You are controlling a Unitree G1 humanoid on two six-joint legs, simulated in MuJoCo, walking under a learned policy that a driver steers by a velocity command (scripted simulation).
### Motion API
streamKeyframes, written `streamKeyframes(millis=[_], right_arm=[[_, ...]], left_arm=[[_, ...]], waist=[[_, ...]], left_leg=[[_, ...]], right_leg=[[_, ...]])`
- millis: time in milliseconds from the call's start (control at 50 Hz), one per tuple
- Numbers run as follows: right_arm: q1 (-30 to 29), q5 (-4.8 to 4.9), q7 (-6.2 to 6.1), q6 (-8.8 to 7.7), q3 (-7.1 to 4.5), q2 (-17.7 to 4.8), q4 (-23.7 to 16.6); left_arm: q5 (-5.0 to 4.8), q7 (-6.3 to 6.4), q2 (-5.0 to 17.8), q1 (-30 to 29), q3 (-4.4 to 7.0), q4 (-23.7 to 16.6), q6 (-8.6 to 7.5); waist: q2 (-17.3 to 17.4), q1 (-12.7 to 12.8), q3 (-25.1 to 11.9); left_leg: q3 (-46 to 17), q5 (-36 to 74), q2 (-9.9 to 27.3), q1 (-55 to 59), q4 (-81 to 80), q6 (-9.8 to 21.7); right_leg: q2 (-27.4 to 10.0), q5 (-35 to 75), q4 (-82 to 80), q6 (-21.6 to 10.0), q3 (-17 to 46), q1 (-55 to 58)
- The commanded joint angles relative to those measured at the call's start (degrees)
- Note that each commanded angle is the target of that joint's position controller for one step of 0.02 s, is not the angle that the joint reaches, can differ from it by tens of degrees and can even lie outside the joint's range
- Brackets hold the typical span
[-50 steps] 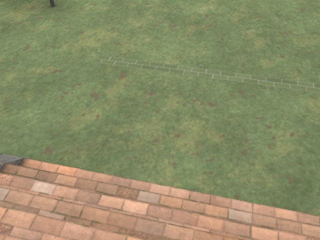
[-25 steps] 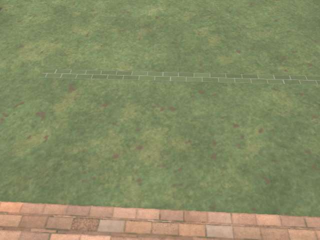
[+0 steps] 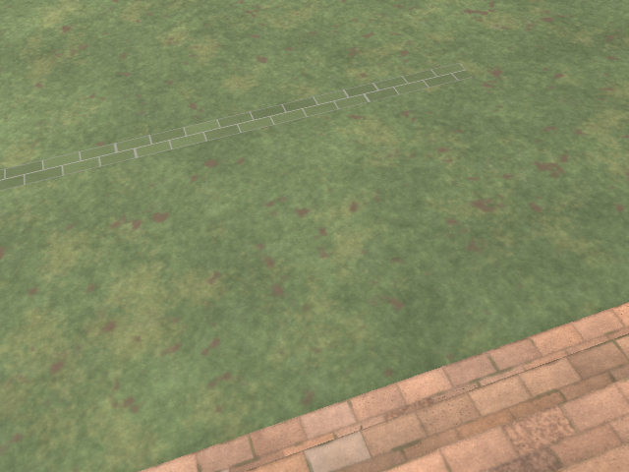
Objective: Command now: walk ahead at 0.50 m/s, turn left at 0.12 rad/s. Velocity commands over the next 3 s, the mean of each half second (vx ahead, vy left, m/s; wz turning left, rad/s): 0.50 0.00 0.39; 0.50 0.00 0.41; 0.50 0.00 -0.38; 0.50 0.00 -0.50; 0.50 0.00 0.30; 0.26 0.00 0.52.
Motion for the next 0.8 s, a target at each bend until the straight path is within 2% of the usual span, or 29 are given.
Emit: streamKeyframes(millis=[20,40,60,80,100,120,160,200,260,340,380,400,420,440,460,480,500,520,540,560,580,620,640,660,700,720,760,780,800], right_arm=[[1.53,0.96,7.44,-1.09,-1.78,-5.67,-5.02],[-3.46,3.26,7.23,-2.04,-1.39,-5.01,-7.61],[-2.64,3.57,6.09,-3.09,-1.46,-5.27,-9.3],[-4.17,0.69,3.94,-2.71,-0.79,-2.44,-9.26],[-4.32,-1.19,2.84,-1.43,-0.56,-2.56,-7.48],[-1.44,-1.32,3.39,-0.35,-1.95,-3.9,-4.32],[0.44,-3.58,5.9,0.22,-1.68,-0.45,-2.87],[-4.49,-4.74,5.72,-0.46,-1.52,-0.43,-5.16],[-11.22,-2.61,3.41,-0.58,-2.29,-5.16,-7.3],[-19.87,-4.96,2.73,0.3,-2.47,-5.64,-9.12],[-33.72,-3.55,2.65,-0.18,-2.17,-5.35,-12.13],[-15.41,-2.35,2.8,-0.89,-2.82,-3.63,-4.69],[7.78,-2.15,2.55,-1.4,-5.06,-8.44,3.33],[20.09,-3.28,1.45,-1.95,-8.37,-15.3,9.11],[18.97,-2.71,0.97,-3.35,-9.91,-24.02,8.48],[22.29,-3.81,0.35,-4.7,-10.71,-24.46,10.36],[20.98,-3.03,0.99,-4.29,-9.43,-18.66,9.63],[15.76,-3.57,2.82,-2.98,-7.22,-10.47,9.94],[11.0,-3.32,3.93,-2.44,-6.04,-9.44,8.11],[2.91,-3.62,3.75,-2.62,-2.22,-0.46,5.27],[-7.55,-0.39,2.83,-3.75,-0.19,3.2,-0.02],[-10.59,-1.91,2.4,-5.58,-0.93,-5.61,-2.36],[-9.35,-2.15,1.44,-5.81,0.76,-1.59,-3.03],[-9.57,-2.76,0.42,-6.19,0.57,-2.73,-4.79],[-10.93,-1.92,-0.43,-5.38,-0.93,-10.73,-7.32],[-4.73,-1.81,-0.46,-4.92,-0.46,-9.46,-6.29],[-1.06,-1.87,1.25,-3.32,-1.38,-12.2,-7.48],[-2.66,-2.66,3.19,-1.85,-1.88,-12.42,-8.01],[-2.54,-0.3,4.75,-0.97,-0.84,-8.7,-9.54]], left_arm=[[5.73,-1.19,15.39,35.02,5.7,8.74,0.16],[7.74,-0.97,16.05,32.21,6.77,8.88,1.34],[6.51,-1.23,14.67,25.96,6.17,8.5,1.69],[6.22,-0.28,0.97,20.43,1.9,6.61,0.51],[6.57,0.75,-4.63,19.23,-0.03,6.95,-0.07],[4.35,1.84,-6.94,17.18,-1.04,5.66,-1.37],[3.87,1.99,-2.0,14.71,-1.05,5.18,-3.51],[3.59,3.33,-3.66,16.61,-2.48,6.24,-4.68],[5.61,2.85,-0.21,13.99,-2.14,5.96,-4.7],[3.24,3.13,2.02,26.28,-1.26,10.63,-3.25],[1.15,5.64,1.89,27.46,-0.3,9.91,-0.2],[6.78,3.31,6.08,25.42,0.3,10.14,0.6],[7.08,0.41,6.06,17.1,0.62,8.41,0.46],[1.65,0.06,10.3,7.98,2.72,6.84,0.64],[1.34,-2.25,4.61,15.28,2.99,3.49,0.74],[0.88,-2.88,3.51,9.68,3.05,-0.22,-0.53],[-0.84,-2.25,0.25,0.51,1.71,-8.02,-2.98],[-2.0,-1.06,2.99,0.33,2.55,-5.08,-3.23],[-1.59,0.44,2.04,6.51,2.52,-4.57,-3.78],[1.41,1.23,-2.02,10.59,0.97,-2.34,-2.64],[3.11,1.49,-2.31,7.12,1.25,-1.18,-2.04],[2.51,-0.01,-4.37,11.12,-0.32,-0.08,-0.72],[4.42,-0.78,-3.07,11.88,-0.77,-0.15,-1.13],[3.67,-0.16,-1.34,14.27,-0.89,1.03,-2.12],[2.68,0.52,2.16,11.83,0.03,-2.3,-1.95],[3.52,0.57,1.89,10.62,-0.24,-3.46,-1.54],[3.11,-0.22,4.29,7.76,0.63,-4.79,-0.85],[2.06,0.03,6.53,17.6,1.65,0.01,-1.16],[1.44,1.54,11.75,29.01,4.26,4.57,-2.15]], waist=[[-4.84,17.37,-15.1],[2.64,17.98,-10.38],[4.43,13.22,-5.89],[8.03,9.9,2.89],[5.5,7.0,9.25],[6.61,5.94,11.11],[-1.1,2.33,7.19],[3.6,5.24,5.77],[0.53,5.03,5.6],[1.53,10.41,11.33],[2.06,16.16,13.44],[0.35,8.49,7.66],[2.62,-2.2,4.33],[21.44,-12.16,6.26],[26.28,-3.13,-7.47],[17.65,-4.6,-10.77],[11.53,-6.76,-6.71],[2.24,-2.63,2.66],[6.08,3.41,2.35],[2.64,8.1,8.1],[-0.71,8.23,10.02],[14.15,12.05,4.11],[8.62,11.24,4.61],[0.94,9.89,3.32],[5.11,10.3,5.04],[3.47,9.25,7.21],[4.51,8.21,5.6],[3.07,11.73,2.88],[1.06,13.89,2.12]], left_leg=[[-8.57,-0.23,0.48,-51.12,23.63,-0.22],[-11.4,3.2,2.41,-54.75,19.06,0.61],[-14.01,9.91,5.31,-54.29,17.05,1.13],[-20.2,33.29,12.26,-55.88,-5.88,2.13],[-17.86,39.02,13.47,-45.49,-12.84,3.01],[-13.89,54.86,11.58,-31.32,-24.79,1.96],[-7.27,61.83,7.8,-9.84,-19.57,1.57],[-12.12,76.53,10.47,-16.49,-40.04,1.55],[-6.93,83.41,6.76,-1.87,-47.2,-1.13],[-8.55,68.36,10.31,-18.17,-59.08,-0.84],[-8.15,52.62,11.01,-18.55,-80.47,0.27],[-3.26,66.65,7.11,8.9,-58.57,-0.29],[-3.84,68.18,6.83,28.57,-59.75,0.72],[-4.29,71.32,7.77,29.47,-92.25,3.95],[-11.65,109.42,12.69,52.0,-59.97,10.09],[-14.57,110.74,14.39,57.75,-55.73,12.84],[-27.67,76.7,21.67,54.65,-60.76,17.35],[-23.96,67.06,18.71,39.24,-61.68,13.26],[-30.06,68.14,22.58,27.41,-58.97,16.69],[-28.92,64.16,22.17,9.44,-60.26,13.02],[-17.51,56.45,15.52,-10.63,-62.39,10.05],[-9.29,54.48,3.78,-32.62,-57.37,9.22],[-11.84,41.85,3.56,-32.75,-50.38,7.66],[-7.9,27.52,-1.77,-41.28,-44.71,4.36],[-16.27,20.96,-0.12,-38.92,-40.72,6.75],[-24.29,19.14,2.49,-30.14,-36.08,8.35],[-31.63,31.41,3.17,-14.5,-29.17,9.7],[-33.35,33.05,1.36,-13.7,-18.18,8.12],[-34.59,38.18,0.47,-12.69,-3.59,5.78]], right_leg=[[-15.76,39.76,21.7,-15.88,5.83,60.62],[-16.23,27.62,19.7,-14.66,5.85,51.82],[-21.48,8.6,16.28,-17.29,12.76,34.08],[-21.1,-5.06,12.45,-15.04,12.19,17.4],[-17.4,-5.57,9.29,-13.19,7.76,2.35],[-13.47,-5.69,10.09,-13.73,-0.83,-14.67],[-7.97,-14.69,13.97,-10.96,-4.27,-31.73],[-9.38,-22.26,18.32,-8.52,-4.13,-23.26],[-7.76,-34.53,24.55,-5.09,-5.41,-28.84],[-16.81,-25.98,35.38,-4.25,6.57,-3.31],[-15.53,-23.41,36.53,-3.67,6.79,2.69],[-16.98,-15.33,44.85,-2.96,2.87,-11.31],[-13.48,-14.85,62.05,0.44,-2.18,-23.07],[-0.54,-46.15,93.88,3.81,-7.53,-21.23],[7.37,-62.41,107.36,2.59,-7.12,-37.36],[6.83,-61.74,107.54,2.0,-5.62,-47.82],[5.14,-59.95,98.47,0.11,-0.66,-63.99],[0.47,-53.03,91.64,-1.77,0.26,-63.08],[-0.14,-49.41,92.16,-2.06,4.35,-59.21],[-6.04,-27.43,70.4,-3.08,11.78,-54.25],[-5.52,-8.53,47.05,-2.29,7.64,-34.61],[3.25,3.37,53.35,0.7,-4.03,-3.27],[0.87,14.28,46.08,1.11,2.4,-7.07],[2.32,31.72,31.83,1.89,1.86,6.66],[5.3,16.4,27.73,5.12,-2.4,10.33],[4.71,8.17,17.54,4.17,0.11,5.38],[6.48,1.74,5.75,1.6,-2.85,4.61],[3.41,8.59,-1.41,-0.34,0.91,13.22],[-3.48,14.5,-17.53,-4.51,5.27,19.67]])
Next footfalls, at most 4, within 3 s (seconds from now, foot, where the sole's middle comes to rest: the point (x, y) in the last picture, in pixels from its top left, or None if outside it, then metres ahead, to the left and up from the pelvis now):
0.44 left None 0.25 0.15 -1.03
0.80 right None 0.51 0.05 -1.26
1.26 left None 0.66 0.33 -1.48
1.80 right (257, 459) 0.93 0.18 -1.70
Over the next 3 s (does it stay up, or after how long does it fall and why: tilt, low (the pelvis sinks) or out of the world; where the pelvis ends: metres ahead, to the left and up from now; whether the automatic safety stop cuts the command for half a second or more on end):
stays up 1.46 0.40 -1.15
